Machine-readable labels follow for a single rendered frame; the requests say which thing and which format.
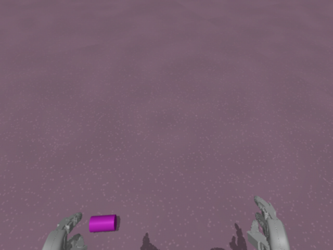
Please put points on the right robot hand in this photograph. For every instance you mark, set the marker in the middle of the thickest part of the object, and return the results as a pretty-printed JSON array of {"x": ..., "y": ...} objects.
[{"x": 274, "y": 230}]

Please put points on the left robot hand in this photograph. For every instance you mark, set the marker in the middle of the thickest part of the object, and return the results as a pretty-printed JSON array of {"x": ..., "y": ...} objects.
[{"x": 57, "y": 239}]

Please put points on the can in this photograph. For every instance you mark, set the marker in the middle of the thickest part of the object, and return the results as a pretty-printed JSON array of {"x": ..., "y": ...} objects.
[{"x": 103, "y": 223}]

